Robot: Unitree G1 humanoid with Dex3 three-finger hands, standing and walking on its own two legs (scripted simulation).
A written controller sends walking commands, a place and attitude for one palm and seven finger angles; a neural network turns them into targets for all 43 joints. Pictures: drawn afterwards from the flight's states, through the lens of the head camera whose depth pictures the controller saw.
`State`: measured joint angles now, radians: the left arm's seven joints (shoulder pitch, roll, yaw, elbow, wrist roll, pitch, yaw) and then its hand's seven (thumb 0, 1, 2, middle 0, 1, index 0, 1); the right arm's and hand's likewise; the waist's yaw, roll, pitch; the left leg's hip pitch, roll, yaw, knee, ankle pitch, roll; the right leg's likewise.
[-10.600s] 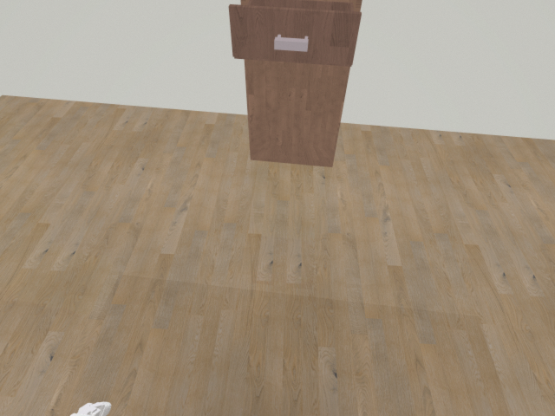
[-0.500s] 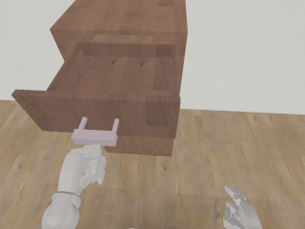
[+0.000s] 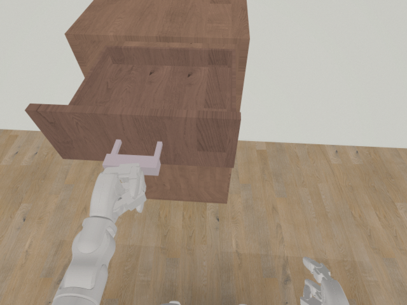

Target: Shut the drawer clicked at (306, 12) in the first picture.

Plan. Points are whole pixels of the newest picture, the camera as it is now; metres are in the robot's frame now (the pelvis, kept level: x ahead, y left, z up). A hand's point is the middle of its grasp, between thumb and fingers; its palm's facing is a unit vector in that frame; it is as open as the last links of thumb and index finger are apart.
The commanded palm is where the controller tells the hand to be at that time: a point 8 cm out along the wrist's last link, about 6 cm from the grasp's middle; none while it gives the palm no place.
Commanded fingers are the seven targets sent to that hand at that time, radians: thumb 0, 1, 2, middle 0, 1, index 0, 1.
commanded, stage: push the drawer shut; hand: left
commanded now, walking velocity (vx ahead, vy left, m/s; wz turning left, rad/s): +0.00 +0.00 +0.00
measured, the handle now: (135, 154) +0.39 +0.16 +0.07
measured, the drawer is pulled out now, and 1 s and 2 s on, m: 0.26 0.13 0.00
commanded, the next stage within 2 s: none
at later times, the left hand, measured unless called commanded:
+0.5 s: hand (150, 162) +0.38 +0.13 +0.06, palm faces -0.04 -1.00 -0.04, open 3.0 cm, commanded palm +0.37 +0.18 +0.07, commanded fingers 0.00 0.90 0.90 -1.40 -1.60 -1.40 -1.60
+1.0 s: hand (154, 139) +0.44 +0.13 +0.06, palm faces -0.03 -1.00 -0.03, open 3.0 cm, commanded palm +0.43 +0.18 +0.07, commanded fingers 0.00 0.90 0.90 -1.40 -1.60 -1.40 -1.60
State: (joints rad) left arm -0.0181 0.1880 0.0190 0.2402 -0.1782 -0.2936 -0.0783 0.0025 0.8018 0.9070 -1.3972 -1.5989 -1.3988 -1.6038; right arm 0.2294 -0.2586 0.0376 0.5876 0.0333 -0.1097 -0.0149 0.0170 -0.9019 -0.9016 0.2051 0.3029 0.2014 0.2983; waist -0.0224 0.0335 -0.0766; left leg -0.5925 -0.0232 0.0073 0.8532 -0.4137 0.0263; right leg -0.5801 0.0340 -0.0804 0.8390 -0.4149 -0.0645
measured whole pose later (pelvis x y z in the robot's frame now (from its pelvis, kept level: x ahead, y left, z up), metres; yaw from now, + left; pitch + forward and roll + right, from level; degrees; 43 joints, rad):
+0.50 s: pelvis +0.00 +0.01 +0.00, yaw -1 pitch +11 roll +0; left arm -0.36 0.20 0.08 0.61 -0.15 -0.34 -0.05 -0.01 0.80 0.91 -1.40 -1.60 -1.40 -1.60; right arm 0.28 -0.26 0.03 0.63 0.03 -0.06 0.00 0.02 -0.90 -0.90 0.21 0.30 0.20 0.30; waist -0.06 0.02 -0.07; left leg -0.63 -0.02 0.02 0.85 -0.40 0.04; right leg -0.63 0.03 -0.06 0.83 -0.39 -0.06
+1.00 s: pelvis -0.01 +0.01 -0.01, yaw -2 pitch +14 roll -1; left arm -0.64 0.25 0.19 0.93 -0.12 -0.40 -0.07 -0.01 0.77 0.88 -1.40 -1.60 -1.40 -1.60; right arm 0.33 -0.26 0.03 0.64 0.01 -0.01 0.01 0.01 -0.90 -0.90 0.21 0.30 0.20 0.30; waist -0.10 0.02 -0.09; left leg -0.71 -0.01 0.03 0.88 -0.41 0.04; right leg -0.71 0.04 -0.06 0.86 -0.39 -0.05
